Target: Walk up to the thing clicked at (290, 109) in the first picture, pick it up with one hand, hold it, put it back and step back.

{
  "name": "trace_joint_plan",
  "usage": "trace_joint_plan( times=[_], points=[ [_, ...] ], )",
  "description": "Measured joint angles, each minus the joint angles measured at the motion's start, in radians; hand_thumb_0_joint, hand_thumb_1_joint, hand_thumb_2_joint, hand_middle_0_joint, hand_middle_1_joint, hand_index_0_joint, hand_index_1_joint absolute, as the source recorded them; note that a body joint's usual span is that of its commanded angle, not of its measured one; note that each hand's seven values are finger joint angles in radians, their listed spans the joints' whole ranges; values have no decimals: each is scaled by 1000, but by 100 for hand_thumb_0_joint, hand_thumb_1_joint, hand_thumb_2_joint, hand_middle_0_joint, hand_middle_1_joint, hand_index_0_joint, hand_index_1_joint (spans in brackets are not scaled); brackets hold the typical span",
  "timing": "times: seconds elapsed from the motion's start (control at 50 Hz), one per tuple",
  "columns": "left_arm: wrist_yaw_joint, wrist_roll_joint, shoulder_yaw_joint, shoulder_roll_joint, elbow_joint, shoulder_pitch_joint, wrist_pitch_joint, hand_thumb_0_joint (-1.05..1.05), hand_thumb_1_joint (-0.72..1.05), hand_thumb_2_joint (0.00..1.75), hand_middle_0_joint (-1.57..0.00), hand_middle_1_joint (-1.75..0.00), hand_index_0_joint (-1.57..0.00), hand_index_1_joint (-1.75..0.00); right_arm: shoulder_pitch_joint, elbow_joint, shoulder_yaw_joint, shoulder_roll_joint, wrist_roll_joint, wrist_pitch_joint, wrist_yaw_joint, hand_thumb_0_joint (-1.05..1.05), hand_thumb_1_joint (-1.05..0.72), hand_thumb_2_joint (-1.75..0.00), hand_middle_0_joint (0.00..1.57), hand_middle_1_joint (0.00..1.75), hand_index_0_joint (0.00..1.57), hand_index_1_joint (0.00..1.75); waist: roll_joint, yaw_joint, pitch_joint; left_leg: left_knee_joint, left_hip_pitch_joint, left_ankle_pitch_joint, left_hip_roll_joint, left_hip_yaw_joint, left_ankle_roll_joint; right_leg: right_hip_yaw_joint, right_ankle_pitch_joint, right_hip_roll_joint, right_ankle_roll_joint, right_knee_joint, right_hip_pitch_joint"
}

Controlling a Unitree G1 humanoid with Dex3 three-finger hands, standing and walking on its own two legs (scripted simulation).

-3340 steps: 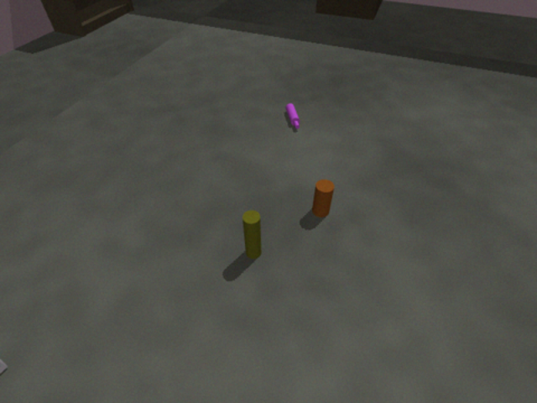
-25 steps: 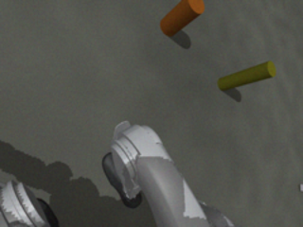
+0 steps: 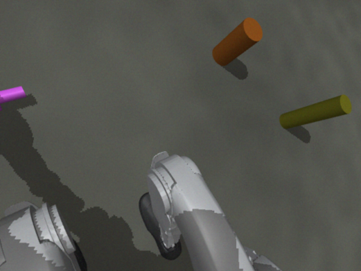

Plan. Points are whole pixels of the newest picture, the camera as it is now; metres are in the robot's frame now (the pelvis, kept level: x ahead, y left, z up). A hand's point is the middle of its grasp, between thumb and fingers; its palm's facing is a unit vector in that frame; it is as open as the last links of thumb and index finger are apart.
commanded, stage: withdraw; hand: left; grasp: from above
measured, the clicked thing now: out of the picture +0.53 +0.30 -0.30
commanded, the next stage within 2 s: home in 0.58 s
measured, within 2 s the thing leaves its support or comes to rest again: neither
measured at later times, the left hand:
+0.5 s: hand out of the picture +0.47 +0.31 -0.14, palm faces -0.44 -0.08 -0.90, open 13.8 cm
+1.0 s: hand out of the picture +0.46 +0.33 -0.07, palm faces -0.33 -0.34 -0.88, open 10.6 cm
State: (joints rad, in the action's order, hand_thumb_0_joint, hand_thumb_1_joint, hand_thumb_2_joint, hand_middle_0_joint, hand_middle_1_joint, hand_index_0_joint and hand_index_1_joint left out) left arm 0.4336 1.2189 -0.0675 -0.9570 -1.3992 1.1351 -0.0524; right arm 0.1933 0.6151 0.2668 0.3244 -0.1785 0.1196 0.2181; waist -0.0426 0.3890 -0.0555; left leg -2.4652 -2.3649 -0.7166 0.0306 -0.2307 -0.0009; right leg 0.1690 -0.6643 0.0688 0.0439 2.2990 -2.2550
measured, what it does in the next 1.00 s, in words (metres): rises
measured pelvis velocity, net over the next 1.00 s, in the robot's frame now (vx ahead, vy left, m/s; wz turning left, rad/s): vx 0.00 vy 0.00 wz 0.12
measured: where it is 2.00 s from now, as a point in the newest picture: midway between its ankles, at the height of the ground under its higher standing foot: (125, 261)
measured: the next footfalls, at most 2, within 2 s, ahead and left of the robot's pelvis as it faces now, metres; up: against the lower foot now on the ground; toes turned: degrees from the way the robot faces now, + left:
none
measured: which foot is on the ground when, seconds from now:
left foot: down 0.00-1.00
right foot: down 0.00-1.00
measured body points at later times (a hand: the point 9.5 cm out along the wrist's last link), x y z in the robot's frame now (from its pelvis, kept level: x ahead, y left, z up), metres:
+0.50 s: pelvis -0.02 -0.01 +0.01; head +0.22 +0.10 +0.38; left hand +0.49 +0.31 -0.09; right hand +0.05 -0.29 -0.06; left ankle +0.06 +0.13 -0.29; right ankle +0.11 -0.12 -0.29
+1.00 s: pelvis +0.00 +0.00 +0.05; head +0.23 +0.08 +0.43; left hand +0.47 +0.34 -0.02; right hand +0.07 -0.26 -0.05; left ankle +0.06 +0.13 -0.29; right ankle +0.11 -0.12 -0.29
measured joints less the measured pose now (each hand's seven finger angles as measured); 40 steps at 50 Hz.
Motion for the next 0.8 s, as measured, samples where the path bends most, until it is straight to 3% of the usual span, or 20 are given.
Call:
trace_joint_plan(
  times=[0.08, 0.16, 0.22, 0.28, 0.36, 0.44, 0.58, 0.7, 0.8],
  points=[
    [-108, -37, 39, 57, 47, -21, 59, 0, -50, 99, -10, -99, -10, -99, -6, -5, -50, -4, 30, -52, 7, 0, -91, -90, 20, 30, 20, 30, 51, -35, 58, 36, 25, 2, -1, 27, -4, -21, -9, -8, 0, -17, 18],
    [-237, -100, 95, 112, 77, -30, 96, 0, -50, 99, -9, -99, -10, -99, -18, -31, -88, -3, 55, -101, -10, 0, -90, -90, 20, 30, 20, 30, 83, -74, 70, 85, 67, 22, -5, 55, -11, -42, -3, -18, -3, -49, 58],
    [-320, -126, 126, 152, 107, -39, 80, 0, -49, 99, -9, -99, -10, -99, -25, -43, -106, 1, 69, -126, -36, 0, -90, -90, 20, 30, 20, 30, 88, -98, 62, 124, 96, 46, -10, 71, -12, -54, 11, -26, -6, -76, 84],
    [-360, -131, 145, 184, 115, -41, 43, 0, -48, 99, -10, -99, -10, -99, -26, -49, -112, 6, 76, -143, -65, 0, -90, -90, 20, 30, 20, 30, 74, -111, 57, 151, 108, 69, -13, 79, -9, -60, 29, -31, -11, -94, 93],
    [-340, -94, 139, 194, 107, -44, -28, 0, -47, 99, -11, -98, -11, -98, -25, -42, -109, 14, 74, -154, -99, 0, -90, -89, 20, 30, 20, 30, 47, -106, 51, 154, 97, 91, -19, 74, -4, -56, 47, -34, -15, -94, 82],
    [-261, -28, 117, 176, 54, -30, -77, 0, -47, 99, -11, -98, -11, -98, -22, -23, -103, 18, 65, -155, -121, 0, -90, -89, 20, 30, 20, 30, 25, -85, 47, 128, 63, 102, -24, 71, 0, -54, 54, -37, -17, -67, 51],
    [-130, 34, 73, 111, -76, 42, -74, 0, -48, 99, -11, -98, -11, -98, -11, 1, -84, -2, 51, -129, -129, 0, -90, -89, 20, 30, 20, 30, 11, -44, 26, 74, 1, 101, -25, 75, -5, -60, 52, -35, -9, -12, -11],
    [-120, 29, 37, 75, -52, 75, -26, 0, -47, 97, -12, -97, -13, -96, 13, 1, -70, -33, 46, -118, -120, 0, -90, -89, 20, 30, 20, 30, 24, -37, 25, 59, -21, 78, -21, 83, -7, -68, 32, -32, -4, 7, -38],
    [-189, -30, 32, 95, 29, 42, 17, 0, -37, 97, -18, -88, -18, -88, 28, -4, -80, -53, 52, -136, -110, 0, -90, -89, 21, 30, 20, 30, 51, -57, 46, 78, 2, 53, -18, 85, -5, -69, 8, -33, -7, -11, -18]
  ],
)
